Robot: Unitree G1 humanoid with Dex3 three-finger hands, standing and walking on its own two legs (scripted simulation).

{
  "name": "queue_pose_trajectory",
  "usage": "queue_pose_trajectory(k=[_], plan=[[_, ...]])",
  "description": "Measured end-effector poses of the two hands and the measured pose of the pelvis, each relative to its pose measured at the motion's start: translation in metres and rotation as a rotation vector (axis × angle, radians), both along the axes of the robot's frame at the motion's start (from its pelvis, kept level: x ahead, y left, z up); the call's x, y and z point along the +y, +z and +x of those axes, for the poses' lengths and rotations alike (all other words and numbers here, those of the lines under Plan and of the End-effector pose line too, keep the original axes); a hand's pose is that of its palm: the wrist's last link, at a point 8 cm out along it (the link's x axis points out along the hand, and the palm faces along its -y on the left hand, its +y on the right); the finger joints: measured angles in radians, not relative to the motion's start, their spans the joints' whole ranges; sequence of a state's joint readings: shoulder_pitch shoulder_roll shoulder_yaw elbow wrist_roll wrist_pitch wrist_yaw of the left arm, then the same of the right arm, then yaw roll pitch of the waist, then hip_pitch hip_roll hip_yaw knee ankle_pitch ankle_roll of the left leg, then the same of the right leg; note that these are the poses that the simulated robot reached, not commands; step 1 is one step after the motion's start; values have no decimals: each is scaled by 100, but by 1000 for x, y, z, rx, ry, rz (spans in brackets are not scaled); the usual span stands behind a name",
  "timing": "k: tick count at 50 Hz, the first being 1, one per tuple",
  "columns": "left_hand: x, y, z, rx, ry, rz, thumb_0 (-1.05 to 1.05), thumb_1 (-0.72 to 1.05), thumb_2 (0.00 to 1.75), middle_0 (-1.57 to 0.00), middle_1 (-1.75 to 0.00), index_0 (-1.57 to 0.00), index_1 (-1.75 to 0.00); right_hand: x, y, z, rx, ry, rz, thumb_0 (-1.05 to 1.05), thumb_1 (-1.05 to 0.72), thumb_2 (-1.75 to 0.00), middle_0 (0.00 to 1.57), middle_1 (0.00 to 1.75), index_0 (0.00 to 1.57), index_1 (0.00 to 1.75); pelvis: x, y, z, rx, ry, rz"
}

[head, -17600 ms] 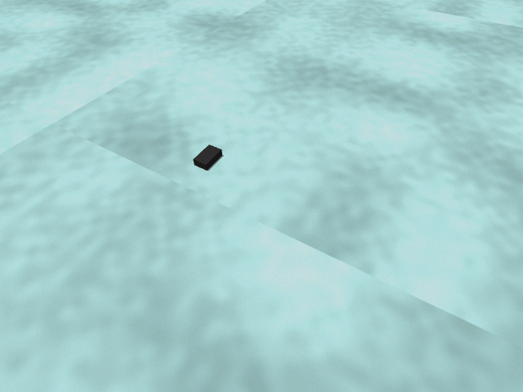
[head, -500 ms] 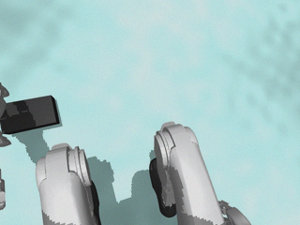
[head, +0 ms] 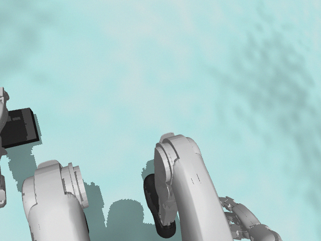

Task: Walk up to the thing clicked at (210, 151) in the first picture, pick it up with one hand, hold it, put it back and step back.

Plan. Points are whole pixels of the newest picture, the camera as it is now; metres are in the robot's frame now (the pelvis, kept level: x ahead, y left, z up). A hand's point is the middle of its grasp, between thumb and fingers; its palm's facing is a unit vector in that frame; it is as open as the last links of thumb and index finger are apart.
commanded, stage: rest palm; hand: left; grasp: from above
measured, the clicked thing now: (2, 130) +0.43 +0.30 -0.28
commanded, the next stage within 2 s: close in 0.96 s
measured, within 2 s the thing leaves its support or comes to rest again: neither
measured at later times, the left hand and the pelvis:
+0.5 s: hand (2, 132) +0.42 +0.29 -0.24, palm faces -0.44 -0.14 -0.88, open 14.2 cm; pelvis +0.01 +0.00 -0.01, yaw -3 degrees
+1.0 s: hand out of the picture +0.42 +0.30 -0.26, palm faces -0.48 -0.16 -0.86, open 14.2 cm; pelvis +0.01 +0.01 -0.01, yaw -4 degrees
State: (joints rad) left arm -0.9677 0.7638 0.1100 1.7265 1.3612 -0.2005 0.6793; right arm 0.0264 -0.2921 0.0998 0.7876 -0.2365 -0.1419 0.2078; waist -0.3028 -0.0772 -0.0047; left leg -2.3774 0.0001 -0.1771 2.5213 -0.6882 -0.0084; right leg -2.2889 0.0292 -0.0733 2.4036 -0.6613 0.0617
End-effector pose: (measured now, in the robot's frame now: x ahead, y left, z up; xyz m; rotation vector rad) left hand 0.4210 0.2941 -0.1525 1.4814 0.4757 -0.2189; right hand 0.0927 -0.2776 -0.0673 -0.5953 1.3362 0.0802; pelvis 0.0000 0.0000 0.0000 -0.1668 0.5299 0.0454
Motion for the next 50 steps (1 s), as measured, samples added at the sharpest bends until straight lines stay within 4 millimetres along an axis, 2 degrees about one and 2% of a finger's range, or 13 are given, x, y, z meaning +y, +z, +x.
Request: queue_pose_trajectory(k=[8, 14, 20, 27, 32, 37, 43, 50], plan=[[8, -20, 16, 53, 77, -2, 0, -51, 97, -7, -101, -7, -101, 11, -9, -55, 169, -51, 66, 0, -90, -90, 20, 30, 21, 30, -1, -5, 8, 0, -13, -6], [10, -31, 10, 82, 81, -40, 0, -51, 98, -7, -100, -7, -100, 20, -12, -75, 249, -45, 110, 0, -90, -90, 20, 30, 21, 30, -3, -6, 10, -15, -20, -9], [5, -34, 7, 53, 23, -81, 0, -52, 98, -7, -99, -7, -99, 19, -9, -69, 235, 0, 99, 0, -90, -90, 20, 30, 21, 30, -3, -9, 8, -42, -27, -18], [-5, -34, 1, 6, -56, -64, 0, -52, 99, -8, -97, -6, -97, 11, -2, -43, 165, 71, 55, 0, -89, -89, 20, 30, 21, 30, 1, -9, 7, -53, -35, -35], [-9, -35, -1, -18, -59, -34, 0, -52, 100, -8, -96, -6, -97, 10, 4, -24, 115, 116, 48, 0, -89, -90, 20, 30, 20, 30, 4, -8, 5, -55, -36, -44], [-9, -39, 2, -21, -26, -15, 0, -52, 99, -8, -96, -6, -97, 12, 8, -14, 87, 148, 63, 0, -89, -90, 20, 30, 20, 30, 6, -8, 5, -56, -35, -50], [2, -44, 11, -9, 72, -21, 0, -52, 98, -7, -98, -6, -98, 15, 10, -16, 85, 150, 79, 0, -90, -90, 20, 30, 20, 30, 7, -9, 5, -57, -33, -56], [15, -53, 8, 72, 96, -30, 0, -51, 96, -7, -100, -7, -100, 24, 7, -36, 147, 122, 111, 0, -90, -90, 20, 30, 20, 30, 7, -8, 6, -60, -30, -64]])
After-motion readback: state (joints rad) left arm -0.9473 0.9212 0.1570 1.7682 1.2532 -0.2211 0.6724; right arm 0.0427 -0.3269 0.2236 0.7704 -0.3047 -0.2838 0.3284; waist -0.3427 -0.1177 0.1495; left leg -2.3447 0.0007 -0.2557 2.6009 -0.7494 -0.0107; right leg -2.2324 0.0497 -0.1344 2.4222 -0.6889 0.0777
